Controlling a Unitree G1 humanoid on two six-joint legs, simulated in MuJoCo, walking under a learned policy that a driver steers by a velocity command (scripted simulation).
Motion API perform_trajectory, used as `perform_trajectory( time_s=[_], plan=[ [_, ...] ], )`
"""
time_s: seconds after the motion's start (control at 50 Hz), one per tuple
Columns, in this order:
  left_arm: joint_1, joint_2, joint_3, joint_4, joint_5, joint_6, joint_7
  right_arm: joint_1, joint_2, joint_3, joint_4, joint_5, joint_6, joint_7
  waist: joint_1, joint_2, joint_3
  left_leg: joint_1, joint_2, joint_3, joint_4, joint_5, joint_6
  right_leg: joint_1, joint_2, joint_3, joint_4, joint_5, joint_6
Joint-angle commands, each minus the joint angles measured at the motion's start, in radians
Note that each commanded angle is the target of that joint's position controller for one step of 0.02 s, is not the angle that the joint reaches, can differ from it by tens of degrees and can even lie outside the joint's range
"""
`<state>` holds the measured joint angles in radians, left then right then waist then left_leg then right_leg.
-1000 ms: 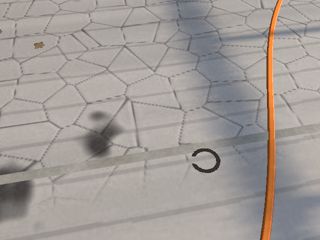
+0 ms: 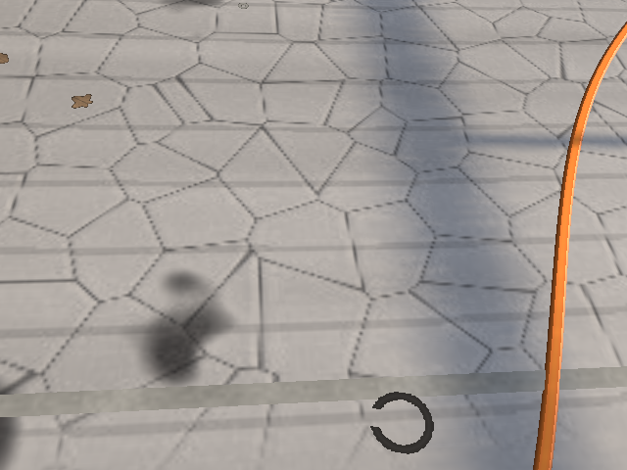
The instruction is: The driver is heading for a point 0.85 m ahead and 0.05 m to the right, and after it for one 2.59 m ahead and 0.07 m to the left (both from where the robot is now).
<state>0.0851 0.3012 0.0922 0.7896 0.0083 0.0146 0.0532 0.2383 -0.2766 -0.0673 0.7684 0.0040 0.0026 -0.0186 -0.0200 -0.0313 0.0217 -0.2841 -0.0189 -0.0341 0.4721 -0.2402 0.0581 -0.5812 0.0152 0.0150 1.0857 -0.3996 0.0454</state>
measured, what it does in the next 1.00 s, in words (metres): walks ahead: right foot, then left foot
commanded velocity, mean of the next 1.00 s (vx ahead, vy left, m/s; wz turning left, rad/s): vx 0.14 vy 0.00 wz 0.18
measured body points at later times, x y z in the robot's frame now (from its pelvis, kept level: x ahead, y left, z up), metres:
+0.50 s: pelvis +0.02 -0.04 +0.00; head +0.05 -0.05 +0.45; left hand +0.11 +0.25 -0.11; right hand +0.21 -0.28 -0.12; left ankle -0.04 +0.09 -0.70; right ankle +0.04 -0.15 -0.74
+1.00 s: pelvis +0.13 -0.05 -0.02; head +0.16 -0.05 +0.43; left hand +0.30 +0.24 -0.10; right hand +0.15 -0.33 -0.15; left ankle -0.03 +0.10 -0.74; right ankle +0.23 -0.14 -0.75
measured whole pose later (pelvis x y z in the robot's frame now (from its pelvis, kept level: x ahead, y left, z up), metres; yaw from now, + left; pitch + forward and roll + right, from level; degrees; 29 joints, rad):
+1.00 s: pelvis +0.13 -0.05 -0.02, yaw +10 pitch +1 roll +1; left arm 0.06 0.29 0.04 0.79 -0.03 -0.09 -0.05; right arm 0.47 -0.29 -0.07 0.83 0.02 -0.05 -0.01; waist -0.07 0.01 0.01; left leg 0.01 0.05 -0.05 0.40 -0.43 -0.04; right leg -0.42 -0.02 -0.05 0.56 -0.17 -0.05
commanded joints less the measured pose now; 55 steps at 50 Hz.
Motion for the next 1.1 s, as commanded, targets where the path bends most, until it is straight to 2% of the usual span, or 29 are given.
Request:
perform_trajectory(
  time_s=[0.02, 0.12, 0.24, 0.3, 0.32, 0.34, 0.36, 0.38, 0.4, 0.44, 0.48, 0.52, 0.58, 0.62, 0.64, 0.66, 0.68, 0.7, 0.72, 0.78, 0.82, 0.86, 0.92, 0.98, 1.0, 1.02, 1.04, 1.06, 1.1],
  plan=[
    [-0.021, 0.058, 0.014, -0.067, -0.007, -0.018, 0.004, -0.017, -0.156, -0.037, -0.082, 0.007, -0.011, -0.018, 0.022, 0.135, -0.137, 0.230, 0.231, -0.248, -0.108, 0.563, 0.162, -0.097, -0.007, 0.054, -0.008, 0.072, 0.013],
    [-0.059, 0.046, 0.005, -0.076, -0.014, -0.025, -0.006, -0.011, -0.186, -0.049, -0.106, 0.008, 0.007, -0.031, -0.003, 0.174, -0.119, 0.223, 0.216, -0.294, -0.104, 0.415, 0.160, -0.028, 0.001, 0.064, -0.240, 0.102, 0.037],
    [-0.036, 0.061, 0.002, -0.067, -0.022, -0.036, -0.029, -0.044, -0.170, -0.037, -0.122, -0.003, 0.019, -0.016, -0.017, 0.195, -0.112, 0.143, 0.215, -0.340, -0.064, 0.462, 0.172, 0.161, 0.000, 0.032, -0.393, 0.048, 0.019],
    [0.020, 0.049, -0.002, -0.049, -0.019, -0.052, -0.044, -0.081, -0.148, -0.022, -0.125, 0.011, 0.024, -0.019, 0.030, 0.177, -0.105, 0.121, 0.172, -0.346, -0.016, 0.411, 0.123, 0.314, 0.002, 0.011, -0.684, 0.240, -0.022],
    [0.038, 0.073, 0.002, -0.045, -0.006, -0.056, -0.045, -0.060, -0.132, -0.015, -0.122, 0.006, 0.020, -0.021, 0.029, 0.145, -0.112, 0.075, 0.139, -0.336, 0.001, 0.308, 0.080, 0.414, -0.044, 0.047, -0.739, 0.378, -0.044],
    [0.064, 0.131, 0.010, -0.054, 0.016, -0.057, -0.041, -0.031, -0.088, -0.001, -0.126, -0.019, 0.013, -0.020, 0.009, 0.004, -0.153, -0.009, 0.059, -0.255, 0.124, 0.112, 0.021, 0.533, -0.202, 0.192, -0.734, 0.600, -0.096],
    [0.034, 0.155, 0.009, -0.046, 0.024, -0.050, -0.039, 0.019, -0.073, 0.000, -0.129, -0.017, 0.002, -0.014, -0.051, -0.169, -0.124, -0.117, -0.056, -0.145, 0.188, -0.223, -0.033, 0.533, -0.319, 0.312, -0.704, 0.792, -0.234],
    [0.028, 0.097, -0.005, -0.050, 0.020, -0.054, -0.041, -0.022, -0.125, -0.010, -0.133, -0.024, -0.001, -0.015, -0.006, -0.184, -0.130, -0.124, -0.020, -0.110, 0.283, -0.348, -0.079, 0.481, -0.380, 0.376, -0.741, 0.715, -0.327],
    [0.026, 0.085, -0.010, -0.050, 0.019, -0.059, -0.042, -0.063, -0.166, -0.027, -0.133, -0.010, 0.002, -0.018, 0.018, -0.151, -0.106, -0.147, -0.009, -0.105, 0.385, -0.359, -0.101, 0.479, -0.355, 0.367, -0.753, 0.665, -0.333],
    [0.004, 0.105, -0.009, -0.045, 0.001, -0.064, -0.039, -0.062, -0.151, -0.034, -0.117, -0.006, 0.021, -0.024, 0.014, -0.111, -0.088, -0.181, 0.011, -0.104, 0.491, -0.332, -0.136, 0.474, -0.313, 0.305, -0.744, 0.637, -0.300],
    [-0.023, 0.093, -0.015, -0.033, -0.005, -0.057, -0.038, -0.036, -0.090, -0.018, -0.099, -0.003, 0.030, -0.020, -0.006, -0.097, -0.080, -0.119, 0.027, -0.070, 0.411, -0.285, -0.151, 0.437, -0.251, 0.215, -0.734, 0.644, -0.261],
    [-0.014, 0.080, -0.019, -0.017, -0.003, -0.043, -0.039, -0.055, -0.044, 0.000, -0.091, 0.000, 0.025, -0.015, 0.015, -0.128, -0.086, -0.041, 0.027, -0.017, 0.259, -0.228, -0.151, 0.431, -0.202, 0.155, -0.714, 0.663, -0.243],
    [0.033, 0.106, -0.016, 0.007, -0.019, -0.027, -0.040, -0.032, -0.054, -0.005, -0.059, 0.011, 0.022, -0.007, 0.021, -0.134, -0.085, 0.098, -0.016, 0.071, -0.006, -0.043, -0.115, 0.382, -0.170, 0.165, -0.756, 0.152, -0.226],
    [0.057, 0.111, -0.017, 0.013, -0.019, -0.029, -0.042, -0.023, -0.084, -0.012, -0.057, 0.003, 0.013, -0.008, 0.021, -0.119, -0.051, 0.180, -0.008, 0.059, -0.010, -0.087, -0.065, 0.279, -0.159, 0.198, -0.771, -0.144, -0.186],
    [0.029, 0.083, -0.026, 0.004, -0.014, -0.039, -0.047, 0.025, -0.100, -0.014, -0.053, 0.002, 0.004, -0.010, -0.003, -0.083, -0.041, 0.229, 0.052, -0.010, -0.011, -0.134, -0.019, 0.195, -0.141, 0.183, -0.712, -0.192, -0.160],
    [-0.015, 0.033, -0.037, -0.024, -0.016, -0.052, -0.046, 0.096, -0.162, -0.033, -0.023, -0.004, -0.007, -0.007, -0.016, 0.082, -0.010, 0.195, 0.115, -0.134, -0.070, -0.346, 0.052, 0.109, -0.032, 0.034, -0.579, -0.194, -0.105],
    [-0.073, 0.022, -0.041, -0.048, -0.025, -0.071, -0.047, 0.158, -0.189, -0.042, -0.012, -0.001, -0.024, 0.002, -0.056, 0.221, 0.035, 0.199, 0.239, -0.358, -0.235, -0.507, 0.139, 0.021, 0.029, -0.071, -0.370, -0.105, -0.062],
    [-0.131, 0.058, -0.030, -0.078, -0.042, -0.087, -0.048, 0.169, -0.201, -0.043, -0.007, -0.007, -0.041, 0.004, -0.081, 0.280, 0.119, 0.197, 0.350, -0.542, -0.335, -0.507, 0.207, -0.107, 0.003, -0.030, -0.253, -0.126, -0.072],
    [-0.130, 0.083, -0.018, -0.081, -0.052, -0.098, -0.050, 0.167, -0.180, -0.036, -0.006, -0.014, -0.060, 0.000, -0.068, 0.254, 0.150, 0.223, 0.381, -0.575, -0.344, -0.435, 0.227, -0.189, -0.043, 0.021, -0.131, -0.156, -0.088],
    [-0.084, 0.065, -0.018, -0.060, -0.042, -0.120, -0.075, 0.137, -0.138, -0.025, -0.016, 0.007, -0.079, -0.002, -0.038, 0.157, 0.092, 0.349, 0.321, -0.402, -0.326, -0.191, 0.166, -0.254, -0.108, 0.030, -0.148, 0.000, -0.120],
    [-0.111, 0.025, -0.033, -0.059, -0.027, -0.124, -0.094, 0.126, -0.134, -0.025, -0.020, 0.009, -0.073, 0.002, -0.044, 0.150, 0.060, 0.285, 0.245, -0.249, -0.324, -0.035, 0.130, -0.109, -0.084, -0.027, -0.284, 0.102, -0.098],
    [-0.118, 0.010, -0.043, -0.060, -0.026, -0.119, -0.107, 0.137, -0.149, -0.030, -0.018, 0.012, -0.069, 0.007, -0.046, 0.174, 0.044, 0.200, 0.210, -0.163, -0.321, 0.011, 0.121, 0.042, -0.050, -0.068, -0.390, 0.170, -0.074],
    [-0.095, 0.048, -0.039, -0.062, -0.036, -0.109, -0.110, 0.151, -0.179, -0.040, -0.013, 0.023, -0.069, 0.013, -0.022, 0.182, 0.052, 0.122, 0.246, -0.163, -0.313, -0.020, 0.117, 0.190, -0.035, -0.070, -0.486, 0.247, -0.072],
    [0.112, 0.118, -0.005, 0.002, -0.037, -0.100, -0.090, 0.134, -0.154, -0.028, -0.012, 0.015, -0.069, 0.011, 0.092, 0.146, -0.016, 0.049, 0.210, -0.097, -0.106, 0.162, 0.062, 0.462, 0.000, -0.085, -0.539, 0.231, -0.114],
    [0.260, 0.175, 0.018, 0.034, -0.035, -0.102, -0.079, 0.134, -0.104, -0.010, -0.022, 0.004, -0.070, 0.009, 0.157, 0.054, -0.110, -0.047, 0.141, -0.018, 0.172, 0.180, 0.014, 0.653, -0.100, 0.040, -0.576, 0.183, -0.157],
    [0.370, 0.299, 0.040, 0.049, -0.012, -0.101, -0.079, 0.190, -0.014, 0.016, -0.074, 0.008, -0.086, 0.002, 0.144, -0.276, -0.233, -0.339, -0.008, 0.048, 0.587, -0.179, -0.063, 0.875, -0.366, 0.550, -0.755, -0.088, -0.315],
    [0.338, 0.228, 0.018, 0.044, -0.017, -0.112, -0.089, 0.179, -0.081, 0.000, -0.068, 0.029, -0.101, -0.003, 0.138, -0.224, -0.214, -0.450, -0.006, -0.089, 0.762, -0.308, -0.060, 0.828, -0.401, 0.777, -0.892, -0.255, -0.347],
    [0.259, 0.177, 0.000, 0.031, -0.018, -0.117, -0.089, 0.125, -0.131, -0.014, -0.078, 0.052, -0.107, 0.003, 0.109, -0.162, -0.093, -0.522, 0.057, -0.087, 0.811, -0.237, -0.033, 0.735, -0.395, 0.655, -0.889, -0.246, -0.317],
    [0.158, 0.114, -0.017, 0.009, -0.007, -0.117, -0.090, 0.067, -0.121, -0.015, -0.074, 0.027, -0.106, 0.003, 0.062, -0.047, -0.013, -0.471, 0.134, -0.057, 0.738, -0.075, -0.013, 0.567, -0.304, 0.430, -0.891, -0.021, -0.272]
  ],
)
Keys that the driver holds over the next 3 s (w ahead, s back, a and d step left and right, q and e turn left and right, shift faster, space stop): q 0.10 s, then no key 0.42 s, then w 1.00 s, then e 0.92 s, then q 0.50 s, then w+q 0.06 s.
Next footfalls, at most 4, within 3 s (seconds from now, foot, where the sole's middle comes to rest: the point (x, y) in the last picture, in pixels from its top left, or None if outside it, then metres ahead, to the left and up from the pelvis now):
0.32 right None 0.08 -0.14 -0.78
0.62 left None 0.01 0.10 -0.78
1.00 right None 0.27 -0.13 -0.78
1.54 left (230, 414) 0.57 0.14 -0.78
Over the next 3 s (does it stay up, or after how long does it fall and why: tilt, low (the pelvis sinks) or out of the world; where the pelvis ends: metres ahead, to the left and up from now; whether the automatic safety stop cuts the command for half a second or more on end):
stays up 0.60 0.04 0.00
